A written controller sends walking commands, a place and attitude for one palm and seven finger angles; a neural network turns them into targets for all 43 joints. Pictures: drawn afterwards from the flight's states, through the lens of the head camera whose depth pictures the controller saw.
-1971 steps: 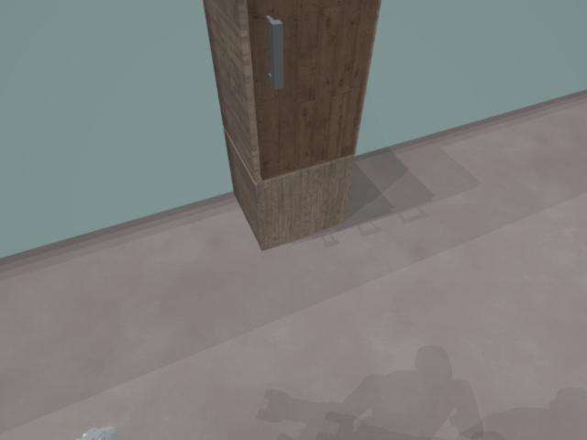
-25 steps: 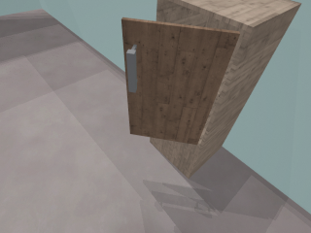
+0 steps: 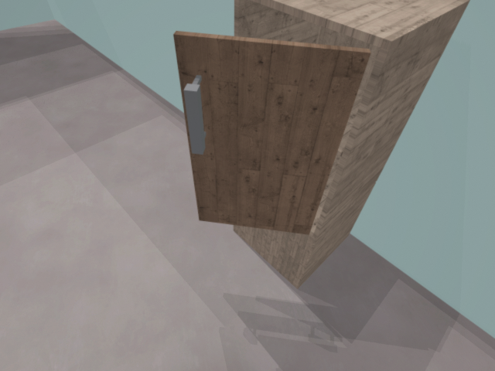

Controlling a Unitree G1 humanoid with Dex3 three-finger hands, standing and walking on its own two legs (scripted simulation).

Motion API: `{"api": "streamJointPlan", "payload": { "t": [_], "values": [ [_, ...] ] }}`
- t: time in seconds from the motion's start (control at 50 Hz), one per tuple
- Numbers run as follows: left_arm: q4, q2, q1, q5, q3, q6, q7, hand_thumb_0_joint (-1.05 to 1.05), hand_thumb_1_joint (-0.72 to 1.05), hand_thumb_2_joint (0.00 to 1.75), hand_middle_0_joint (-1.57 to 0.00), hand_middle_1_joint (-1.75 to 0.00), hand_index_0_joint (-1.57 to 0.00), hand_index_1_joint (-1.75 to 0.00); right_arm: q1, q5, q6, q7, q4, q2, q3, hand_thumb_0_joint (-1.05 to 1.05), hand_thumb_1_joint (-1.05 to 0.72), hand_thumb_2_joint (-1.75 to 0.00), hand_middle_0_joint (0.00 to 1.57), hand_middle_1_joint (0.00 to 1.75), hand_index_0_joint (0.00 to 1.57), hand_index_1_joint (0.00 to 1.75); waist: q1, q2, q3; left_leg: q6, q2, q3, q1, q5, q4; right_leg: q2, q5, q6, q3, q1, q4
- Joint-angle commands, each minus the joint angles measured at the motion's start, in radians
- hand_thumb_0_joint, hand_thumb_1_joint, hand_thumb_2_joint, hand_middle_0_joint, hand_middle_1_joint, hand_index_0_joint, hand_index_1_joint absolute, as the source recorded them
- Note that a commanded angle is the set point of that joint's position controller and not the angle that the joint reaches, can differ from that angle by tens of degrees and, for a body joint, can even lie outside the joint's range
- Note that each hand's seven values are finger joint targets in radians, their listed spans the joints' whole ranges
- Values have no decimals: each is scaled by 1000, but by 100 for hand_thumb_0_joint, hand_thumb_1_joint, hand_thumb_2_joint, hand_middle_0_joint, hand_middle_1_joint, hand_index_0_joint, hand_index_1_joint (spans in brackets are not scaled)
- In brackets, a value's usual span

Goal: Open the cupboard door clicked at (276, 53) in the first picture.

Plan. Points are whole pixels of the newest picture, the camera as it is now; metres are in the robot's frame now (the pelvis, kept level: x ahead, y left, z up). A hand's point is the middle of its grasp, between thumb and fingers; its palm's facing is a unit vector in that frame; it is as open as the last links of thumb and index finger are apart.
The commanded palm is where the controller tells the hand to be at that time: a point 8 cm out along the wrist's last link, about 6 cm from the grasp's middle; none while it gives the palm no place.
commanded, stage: come to a stop and stand still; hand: left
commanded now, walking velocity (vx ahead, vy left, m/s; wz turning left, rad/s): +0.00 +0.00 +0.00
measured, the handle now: (198, 115) +0.59 +0.16 +0.10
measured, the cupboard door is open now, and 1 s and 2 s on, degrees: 38 38 38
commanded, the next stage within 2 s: look again from close up in 0.96 s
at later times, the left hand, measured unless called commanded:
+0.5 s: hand out of the picture +0.09 +0.18 -0.17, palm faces -0.04 -0.97 -0.22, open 7.4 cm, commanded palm none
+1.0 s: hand out of the picture -0.02 +0.14 -0.17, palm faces -0.01 -0.99 -0.16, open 7.3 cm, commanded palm none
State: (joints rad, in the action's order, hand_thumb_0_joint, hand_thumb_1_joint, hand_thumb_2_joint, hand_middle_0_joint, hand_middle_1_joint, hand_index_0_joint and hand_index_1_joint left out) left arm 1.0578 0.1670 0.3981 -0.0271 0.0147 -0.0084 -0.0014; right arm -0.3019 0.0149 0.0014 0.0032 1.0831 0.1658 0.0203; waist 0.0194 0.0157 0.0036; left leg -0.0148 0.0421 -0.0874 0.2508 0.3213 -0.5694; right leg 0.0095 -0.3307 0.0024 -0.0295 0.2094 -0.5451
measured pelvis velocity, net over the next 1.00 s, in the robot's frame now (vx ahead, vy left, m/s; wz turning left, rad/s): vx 0.00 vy -0.03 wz -0.04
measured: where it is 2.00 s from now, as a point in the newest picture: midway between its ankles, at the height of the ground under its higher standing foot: outside the picture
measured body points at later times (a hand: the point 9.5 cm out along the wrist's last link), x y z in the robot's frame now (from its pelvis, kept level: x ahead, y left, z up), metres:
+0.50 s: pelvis +0.02 -0.01 +0.00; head +0.04 +0.00 +0.45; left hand +0.09 +0.23 -0.15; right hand +0.05 -0.24 -0.15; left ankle +0.02 +0.10 -0.73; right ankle +0.00 -0.11 -0.73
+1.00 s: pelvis +0.00 -0.03 +0.01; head +0.01 -0.02 +0.46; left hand -0.01 +0.19 -0.15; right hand -0.03 -0.23 -0.15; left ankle +0.02 +0.10 -0.73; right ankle +0.00 -0.11 -0.73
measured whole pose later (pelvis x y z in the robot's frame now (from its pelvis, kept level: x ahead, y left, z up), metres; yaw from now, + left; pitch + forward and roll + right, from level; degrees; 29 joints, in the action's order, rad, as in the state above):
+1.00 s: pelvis +0.00 -0.03 +0.01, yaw -2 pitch -1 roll +0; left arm 1.11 0.14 0.35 -0.01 -0.02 -0.01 0.03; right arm -0.32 0.01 0.00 0.02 1.16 0.11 -0.01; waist 0.00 0.02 -0.02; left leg 0.01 0.05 -0.10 0.18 0.19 -0.39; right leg 0.02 -0.21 0.04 0.07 0.16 -0.39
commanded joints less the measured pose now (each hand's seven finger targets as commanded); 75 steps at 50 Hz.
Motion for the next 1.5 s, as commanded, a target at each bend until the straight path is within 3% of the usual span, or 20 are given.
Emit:
{"api": "streamJointPlan", "payload": {
  "t": [0.0, 0.04, 0.08, 0.1, 0.14, 0.18, 0.26, 0.32, 0.36, 0.44, 0.74, 1.02, 1.04, 1.06, 1.08, 1.1, 1.16, 1.22, 1.32, 1.48],
  "values": [
    [-13, 150, 128, 6, 48, -28, 19, 0, 90, 90, -20, -30, -20, -30, 79, 2, -47, 12, -103, 66, 14, 0, -90, -90, 20, 30, 20, 30, 29, 210, -110, 6, -19, -26, 259, 122, -174, -256, 156, 195, -389, -81, 263],
    [-14, 130, 100, 0, 47, -26, 30, 0, 90, 90, -20, -30, -20, -30, 71, -5, -53, 18, -93, 51, 6, 0, -90, -90, 20, 30, 20, 30, 12, 149, -81, 8, -7, 6, 213, 122, -101, -246, 506, 201, -300, -124, 181],
    [-26, 107, 40, 9, 37, -18, 37, 0, 90, 90, -20, -30, -20, -30, -21, -14, -56, 27, -41, 45, -2, 0, -90, -90, 20, 30, 20, 30, -36, 75, -30, 1, 11, 33, -31, -193, 140, -150, 646, 116, -161, -39, 54],
    [-29, 80, 46, 15, 27, -18, 37, 0, 90, 90, -20, -30, -20, -30, -59, -8, -61, 36, -18, 89, 4, 0, -90, -90, 20, 30, 20, 30, -35, -36, 13, -24, 92, 90, -184, -547, 123, -74, 549, 58, -85, 42, -2],
    [-22, 55, 38, 15, 19, -3, 49, 0, 90, 90, -20, -30, -20, -30, -61, -13, -50, 48, -10, 129, 9, 0, -90, -90, 20, 30, 20, 30, -19, -208, 7, -98, 217, 163, -219, -892, 142, -30, 102, 4, -8, 76, -29],
    [-19, 59, 30, 15, 16, 9, 51, 0, 90, 90, -20, -30, -20, -30, -29, -13, -42, 55, -16, 111, 8, 0, -90, -90, 20, 30, 20, 30, -13, -197, -47, -133, 239, 170, -211, -1040, 150, -43, -49, -6, 13, 108, -58],
    [-35, 56, 11, 5, 22, 20, 44, 0, 90, 90, -20, -30, -20, -30, 11, -7, -29, 59, -40, 115, 27, 0, -90, -90, 20, 30, 20, 30, -2, -107, -25, -132, 222, 141, -189, -938, 131, -63, 37, -3, 42, 80, -11],
    [-59, 73, -1, 0, 30, 19, 39, 0, 90, 90, -20, -30, -20, -30, 42, -5, -21, 54, -68, 116, 41, 0, -90, -90, 20, 30, 20, 30, -1, -67, 30, -79, 162, 102, -107, -627, 110, -92, 328, 8, 17, 13, 23],
    [-73, 81, -24, -1, 28, 14, 40, 0, 90, 90, -20, -30, -20, -30, 44, -3, -15, 48, -70, 87, 38, 0, -90, -90, 20, 30, 20, 30, -6, 20, 31, -42, 109, 73, -55, -444, 86, -116, 464, 28, -27, -15, 39],
    [-92, 102, -80, 6, 20, 5, 40, 0, 90, 90, -20, -30, -20, -30, 45, -1, -13, 33, -64, 62, 25, 0, -90, -90, 20, 30, 20, 30, -18, 38, 36, -8, 74, 53, -61, -251, 116, -152, 422, 52, -66, 14, 89],
    [-32, 92, -82, 16, -2, -12, 34, 0, 90, 90, -20, -30, -20, -30, -8, 0, -19, 20, 20, 55, -9, 0, -90, -90, 20, 30, 20, 30, -12, -13, -74, 3, 73, 72, -53, -106, 249, -119, 100, 37, -53, 32, 255],
    [30, 40, 29, 17, -15, -23, 41, 0, 90, 90, -20, -30, -20, -30, -78, -6, -20, 28, 59, 20, -16, 0, -90, -90, 20, 30, 20, 30, -18, -4, -77, 1, 69, 67, -69, -125, 237, -112, 105, 40, -47, 36, 274],
    [63, 70, 65, -3, -19, -44, 75, 0, 90, 90, -20, -30, -20, -30, 53, -4, -34, 14, -14, 72, -12, 0, -90, -90, 20, 30, 20, 30, 17, -101, -152, 38, 65, 29, 44, -114, 22, -185, 457, 6, -98, 60, 236],
    [52, 116, 69, 3, -9, -60, 74, 0, 90, 90, -20, -30, -20, -30, 24, -8, -33, 16, -52, 27, -19, 0, -90, -90, 20, 30, 20, 30, -37, -50, -91, 34, 36, 46, 15, -124, 27, -235, 838, 16, -95, -1, 194],
    [36, 96, 58, 11, -9, -60, 71, 0, 90, 90, -20, -30, -20, -30, -74, -8, -37, 21, -46, -1, -15, 0, -90, -90, 20, 30, 20, 30, -59, -9, 60, 18, 32, 53, -42, -75, 53, -227, 735, 49, -76, -77, 136],
    [26, 80, 33, 14, -13, -55, 65, 0, 90, 90, -20, -30, -20, -30, -89, -8, -37, 24, -40, 16, -9, 0, -90, -90, 20, 30, 20, 30, -57, 21, 121, 14, 34, 60, -63, -112, 69, -198, 622, 61, -54, -104, 118],
    [10, 47, -9, 9, -16, -33, 55, 0, 90, 90, -20, -30, -20, -30, -60, -2, -28, 25, -44, 35, -3, 0, -90, -90, 20, 30, 20, 30, -44, -45, -54, 0, 62, 87, -25, -128, 133, -134, 146, 55, -31, 62, 158],
    [6, 42, 4, 6, -14, -23, 50, 0, 90, 90, -20, -30, -20, -30, -54, 1, -24, 21, -61, 55, 0, 0, -90, -90, 20, 30, 20, 30, -35, 6, -121, -11, 64, 121, 49, -19, 185, -109, -11, 44, -26, 101, 167],
    [-19, 47, 13, 3, -8, -13, 45, 0, 90, 90, -20, -30, -20, -30, -45, 6, -23, 18, -79, 80, 5, 0, -90, -90, 20, 30, 20, 30, -23, -11, -126, -22, 68, 158, 107, 111, 255, -95, -36, 37, -8, 85, 147],
    [-44, 68, -5, 5, -5, -12, 41, 0, 90, 90, -20, -30, -20, -30, -36, 4, -33, 16, -77, 97, 3, 0, -90, -90, 20, 30, 20, 30, -14, -33, -92, -26, 77, 170, 101, 78, 283, -102, 64, 34, 8, 31, 141]
  ]
}}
